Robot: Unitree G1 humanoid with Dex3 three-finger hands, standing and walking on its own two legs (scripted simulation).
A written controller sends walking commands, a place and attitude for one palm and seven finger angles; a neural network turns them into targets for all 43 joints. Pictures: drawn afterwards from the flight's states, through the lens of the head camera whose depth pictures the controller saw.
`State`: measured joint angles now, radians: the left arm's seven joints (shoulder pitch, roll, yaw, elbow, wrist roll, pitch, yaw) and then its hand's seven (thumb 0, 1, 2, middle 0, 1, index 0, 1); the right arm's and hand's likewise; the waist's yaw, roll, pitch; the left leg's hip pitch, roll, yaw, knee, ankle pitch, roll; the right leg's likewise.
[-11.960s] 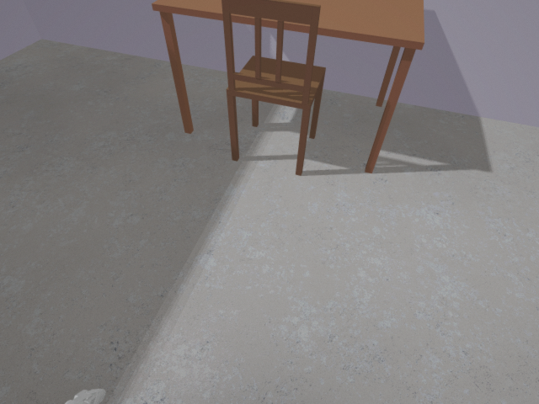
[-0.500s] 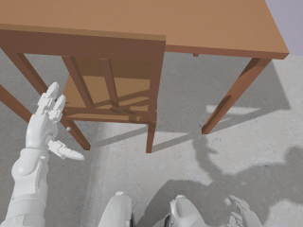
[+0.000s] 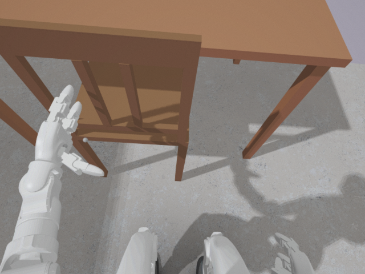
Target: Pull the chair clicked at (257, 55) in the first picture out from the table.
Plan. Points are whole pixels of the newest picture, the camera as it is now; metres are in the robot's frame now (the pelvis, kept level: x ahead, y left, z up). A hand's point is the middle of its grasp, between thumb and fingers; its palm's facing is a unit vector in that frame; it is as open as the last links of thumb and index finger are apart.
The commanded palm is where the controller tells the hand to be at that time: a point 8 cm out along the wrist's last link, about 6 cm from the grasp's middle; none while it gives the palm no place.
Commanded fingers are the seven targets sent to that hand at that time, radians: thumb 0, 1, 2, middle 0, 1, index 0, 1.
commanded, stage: push the fingers through the gap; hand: left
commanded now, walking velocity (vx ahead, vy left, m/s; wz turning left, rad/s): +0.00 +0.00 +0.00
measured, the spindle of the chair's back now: (95, 96) +0.52 +0.23 +0.00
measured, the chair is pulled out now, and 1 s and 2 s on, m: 0.00 0.00 0.00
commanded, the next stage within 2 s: hook a spindle and tug to test in 1.38 s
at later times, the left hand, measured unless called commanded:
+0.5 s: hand (91, 119) +0.43 +0.21 +0.02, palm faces -0.03 -1.00 -0.04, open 16.9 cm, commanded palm +0.42 +0.25 +0.03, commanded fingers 0.00 -0.50 0.30 -0.06 -0.08 -0.06 -0.08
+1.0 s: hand (99, 100) +0.49 +0.21 +0.02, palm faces -0.03 -1.00 -0.03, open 17.0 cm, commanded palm +0.47 +0.25 +0.03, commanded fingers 0.00 -0.50 0.30 -0.06 -0.08 -0.06 -0.08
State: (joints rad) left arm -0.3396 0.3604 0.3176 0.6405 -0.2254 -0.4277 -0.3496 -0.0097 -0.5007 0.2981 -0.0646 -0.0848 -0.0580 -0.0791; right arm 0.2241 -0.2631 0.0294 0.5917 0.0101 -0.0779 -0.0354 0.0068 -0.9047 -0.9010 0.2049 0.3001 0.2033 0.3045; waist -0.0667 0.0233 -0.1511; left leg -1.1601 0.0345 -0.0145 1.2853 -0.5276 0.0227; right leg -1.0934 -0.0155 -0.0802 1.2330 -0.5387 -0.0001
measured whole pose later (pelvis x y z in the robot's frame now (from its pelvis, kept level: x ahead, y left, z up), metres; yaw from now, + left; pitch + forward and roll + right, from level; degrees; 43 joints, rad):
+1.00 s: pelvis +0.00 +0.01 -0.01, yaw -1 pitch +27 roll -4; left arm -0.77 0.49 0.41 1.04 -0.12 -0.46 -0.32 -0.01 -0.50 0.30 -0.06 -0.08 -0.06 -0.08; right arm 0.28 -0.27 0.04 0.62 -0.02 0.03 -0.01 0.00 -0.91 -0.90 0.20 0.30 0.20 0.30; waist -0.15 0.04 -0.13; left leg -1.28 0.04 -0.01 1.33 -0.54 0.03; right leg -1.21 -0.01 -0.07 1.27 -0.54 0.01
